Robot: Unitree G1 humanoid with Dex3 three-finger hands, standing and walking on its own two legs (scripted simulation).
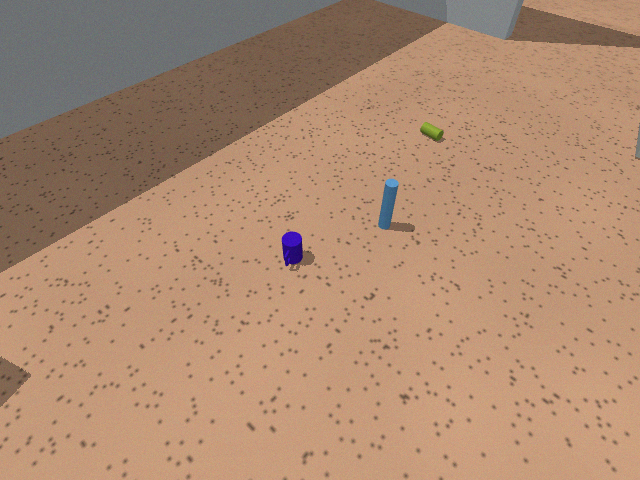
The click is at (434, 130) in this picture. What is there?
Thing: lying can
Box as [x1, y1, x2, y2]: [420, 122, 443, 140]
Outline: 425,122 421,126 420,131 438,140 441,137 443,131
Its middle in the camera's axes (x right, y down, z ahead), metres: +0.60 -0.62 +2.14
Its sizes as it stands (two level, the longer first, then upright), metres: 0.109 0.060 0.060
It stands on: the floor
